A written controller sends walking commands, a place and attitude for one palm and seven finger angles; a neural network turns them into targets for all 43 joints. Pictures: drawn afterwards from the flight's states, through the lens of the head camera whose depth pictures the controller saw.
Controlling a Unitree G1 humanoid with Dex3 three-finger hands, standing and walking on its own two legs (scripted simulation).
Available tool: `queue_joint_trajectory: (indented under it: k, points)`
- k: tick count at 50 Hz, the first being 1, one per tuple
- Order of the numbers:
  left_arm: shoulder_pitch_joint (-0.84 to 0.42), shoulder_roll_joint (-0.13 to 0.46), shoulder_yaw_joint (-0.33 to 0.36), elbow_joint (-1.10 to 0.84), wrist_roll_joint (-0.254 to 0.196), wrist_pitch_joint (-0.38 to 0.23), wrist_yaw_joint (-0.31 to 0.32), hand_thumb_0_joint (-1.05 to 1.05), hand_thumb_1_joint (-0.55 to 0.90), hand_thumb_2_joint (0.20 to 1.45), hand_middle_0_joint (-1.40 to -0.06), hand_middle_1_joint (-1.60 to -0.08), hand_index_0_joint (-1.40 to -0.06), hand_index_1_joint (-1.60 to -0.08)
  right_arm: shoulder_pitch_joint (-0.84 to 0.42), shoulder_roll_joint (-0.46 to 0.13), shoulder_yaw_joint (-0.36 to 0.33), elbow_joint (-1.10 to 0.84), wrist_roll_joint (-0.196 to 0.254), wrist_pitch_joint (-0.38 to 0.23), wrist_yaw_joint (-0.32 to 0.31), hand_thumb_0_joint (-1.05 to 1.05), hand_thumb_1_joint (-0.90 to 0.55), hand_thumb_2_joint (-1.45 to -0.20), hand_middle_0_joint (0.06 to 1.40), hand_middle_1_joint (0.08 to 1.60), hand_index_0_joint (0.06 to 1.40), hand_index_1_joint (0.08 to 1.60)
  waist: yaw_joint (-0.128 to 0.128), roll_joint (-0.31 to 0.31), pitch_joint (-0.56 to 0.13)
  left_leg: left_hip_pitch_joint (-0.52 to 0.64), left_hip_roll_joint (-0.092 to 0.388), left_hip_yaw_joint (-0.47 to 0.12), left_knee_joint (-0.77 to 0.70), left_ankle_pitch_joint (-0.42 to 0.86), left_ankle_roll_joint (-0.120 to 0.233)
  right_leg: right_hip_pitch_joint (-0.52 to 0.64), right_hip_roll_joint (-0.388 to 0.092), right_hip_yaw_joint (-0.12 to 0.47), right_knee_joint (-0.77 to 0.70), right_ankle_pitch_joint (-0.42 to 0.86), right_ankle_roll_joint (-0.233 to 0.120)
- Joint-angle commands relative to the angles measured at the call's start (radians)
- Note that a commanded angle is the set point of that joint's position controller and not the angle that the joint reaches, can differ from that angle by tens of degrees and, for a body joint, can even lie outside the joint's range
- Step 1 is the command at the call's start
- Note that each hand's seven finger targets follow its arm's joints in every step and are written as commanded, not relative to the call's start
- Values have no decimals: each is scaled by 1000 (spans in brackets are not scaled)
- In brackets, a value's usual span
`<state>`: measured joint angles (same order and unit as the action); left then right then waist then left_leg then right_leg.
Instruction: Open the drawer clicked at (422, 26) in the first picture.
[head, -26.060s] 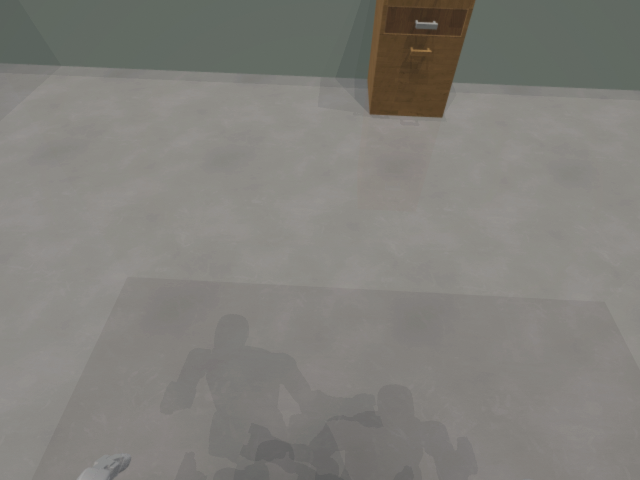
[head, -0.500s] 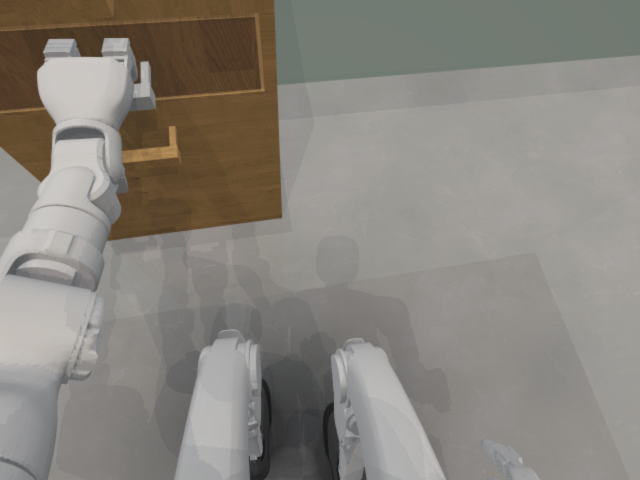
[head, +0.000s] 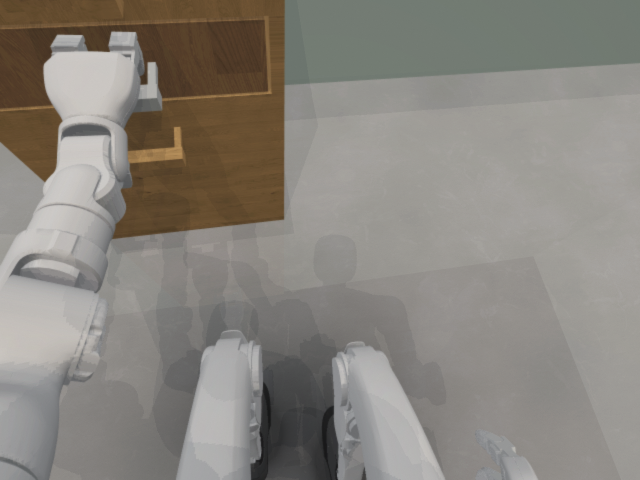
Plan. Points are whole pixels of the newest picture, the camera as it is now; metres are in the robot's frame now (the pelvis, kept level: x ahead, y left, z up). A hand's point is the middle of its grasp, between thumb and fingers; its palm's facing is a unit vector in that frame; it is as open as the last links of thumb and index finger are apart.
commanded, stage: move the hooked fingers above the handle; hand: left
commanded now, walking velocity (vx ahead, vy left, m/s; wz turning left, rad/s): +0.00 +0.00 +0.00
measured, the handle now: (116, 86) +0.60 +0.26 +0.02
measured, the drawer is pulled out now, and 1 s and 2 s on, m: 0.00 0.00 0.00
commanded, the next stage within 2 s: none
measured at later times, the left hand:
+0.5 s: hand (112, 118) +0.54 +0.25 +0.03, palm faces +0.04 +0.09 -1.00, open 13.8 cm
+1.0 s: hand (112, 116) +0.54 +0.25 +0.03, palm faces +0.03 +0.09 -1.00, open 13.8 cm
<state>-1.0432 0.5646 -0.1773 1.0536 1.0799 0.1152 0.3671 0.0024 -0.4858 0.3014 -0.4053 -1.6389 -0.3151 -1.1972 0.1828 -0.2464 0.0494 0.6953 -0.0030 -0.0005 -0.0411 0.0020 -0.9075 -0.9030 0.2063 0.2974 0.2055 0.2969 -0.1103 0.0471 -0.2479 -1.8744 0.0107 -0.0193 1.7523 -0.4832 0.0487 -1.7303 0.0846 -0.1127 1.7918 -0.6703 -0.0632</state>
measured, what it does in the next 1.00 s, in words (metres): stands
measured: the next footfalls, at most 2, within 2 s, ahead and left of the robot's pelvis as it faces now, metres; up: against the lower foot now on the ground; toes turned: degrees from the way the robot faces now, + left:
none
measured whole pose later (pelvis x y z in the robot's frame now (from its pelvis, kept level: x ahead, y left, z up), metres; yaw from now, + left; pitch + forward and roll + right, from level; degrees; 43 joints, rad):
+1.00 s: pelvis +0.00 +0.00 +0.00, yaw +0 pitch +35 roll -4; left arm -1.03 0.56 -0.19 1.06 1.06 0.13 0.37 0.00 -0.49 0.30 -0.38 -1.62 -0.32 -1.20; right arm 0.19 -0.25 0.04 0.70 0.00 0.01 -0.04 0.00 -0.91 -0.90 0.21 0.30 0.21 0.30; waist -0.10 0.05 -0.25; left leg -1.87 0.01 -0.01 1.74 -0.49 0.05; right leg -1.73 0.08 -0.11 1.79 -0.67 -0.06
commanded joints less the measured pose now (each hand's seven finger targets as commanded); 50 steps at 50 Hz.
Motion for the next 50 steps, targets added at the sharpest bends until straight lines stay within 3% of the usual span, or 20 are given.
queue_joint_trajectory:
  k: [1,9,12,13,20,23,24,27,33,36,38,42,43,46,50]
  points:
    - [-162,43,13,35,-37,-20,-68,0,-500,300,-300,-1200,-300,-1200,117,-175,-60,-57,5,-13,-19,0,-900,-900,200,300,200,300,-95,-11,-336,405,-4,-45,-165,-120,23,101,-6,76,-334,-23,17]
    - [-130,1,1,25,-42,-20,-65,0,-500,300,-300,-1200,-300,-1200,116,-175,-65,-67,6,1,-13,0,-900,-900,200,300,200,300,-87,-17,-333,442,-1,-57,-191,-126,19,92,-6,66,-336,-23,15]
    - [-134,28,18,31,-45,-20,-61,0,-500,300,-300,-1200,-300,-1200,111,-176,-62,-64,7,-1,-15,0,-900,-900,200,300,200,300,-87,-50,-325,415,-3,-52,-187,-138,21,106,-7,74,-344,-43,18]
    - [-142,33,13,32,-41,-21,-60,0,-500,300,-300,-1200,-300,-1200,111,-178,-61,-64,7,-1,-17,0,-900,-900,200,300,200,300,-91,-32,-323,410,-6,-47,-184,-135,21,109,-8,77,-345,-44,19]
    - [-176,3,-8,28,-40,-21,-50,0,-500,300,-300,-1200,-300,-1200,113,-174,-64,-57,6,-5,-16,0,-900,-900,200,300,200,300,-104,-13,-312,423,-5,-53,-190,-158,19,80,-8,74,-347,-62,16]
    - [-167,27,11,41,-45,-22,-48,0,-500,300,-300,-1200,-300,-1200,117,-177,-61,-57,5,-8,-18,0,-900,-900,200,300,200,300,-99,-11,-328,419,-6,-50,-183,-147,19,91,-7,75,-339,-51,17]
    - [-168,5,-3,35,-49,-20,-50,0,-500,300,-300,-1200,-300,-1200,119,-173,-63,-56,4,-9,-16,0,-900,-900,200,300,200,300,-102,-9,-328,419,-6,-47,-181,-141,20,96,-8,78,-344,-43,18]
    - [-152,19,10,38,-52,-21,-55,0,-500,300,-300,-1200,-300,-1200,117,-172,-61,-58,6,-9,-15,0,-900,-900,200,300,200,300,-95,-47,-332,401,-5,-44,-174,-131,21,121,-8,86,-350,-40,20]
    - [-169,29,4,37,-44,-22,-56,0,-500,300,-300,-1200,-300,-1200,118,-174,-59,-57,6,-8,-18,0,-900,-900,200,300,200,300,-100,-19,-325,395,-8,-40,-171,-136,21,112,-8,86,-348,-46,19]
    - [-162,34,8,37,-45,-20,-59,0,-500,300,-300,-1200,-300,-1200,113,-175,-59,-58,7,-6,-21,0,-900,-900,200,300,200,300,-100,-36,-322,390,-8,-37,-167,-138,21,113,-8,90,-353,-58,20]
    - [-170,11,-6,31,-47,-24,-60,0,-500,300,-300,-1200,-300,-1200,116,-174,-61,-57,6,-6,-18,0,-900,-900,200,300,200,300,-103,-6,-317,411,-6,-46,-177,-139,19,91,-7,78,-343,-41,18]
    - [-161,6,-2,31,-50,-23,-62,0,-500,300,-300,-1200,-300,-1200,120,-172,-62,-57,7,-5,-17,0,-900,-900,200,300,200,300,-101,-29,-331,413,-4,-47,-174,-128,20,102,-7,79,-339,-24,19]
    - [-163,-5,-12,27,-49,-24,-63,0,-500,300,-300,-1200,-300,-1200,121,-173,-62,-58,6,-4,-17,0,-900,-900,200,300,200,300,-104,-6,-333,417,-5,-46,-174,-126,19,98,-7,76,-337,-21,18]
    - [-158,-6,-12,25,-52,-21,-63,0,-500,300,-300,-1200,-300,-1200,118,-172,-63,-59,8,-1,-17,0,-900,-900,200,300,200,300,-104,-38,-327,404,-6,-42,-171,-131,22,111,-8,83,-347,-32,21]
    - [-157,5,-6,27,-56,-22,-65,0,-500,300,-300,-1200,-300,-1200,117,-171,-61,-54,8,-2,-17,0,-900,-900,200,300,200,300,-103,-35,-327,389,-7,-35,-164,-127,22,122,-9,89,-352,-37,21]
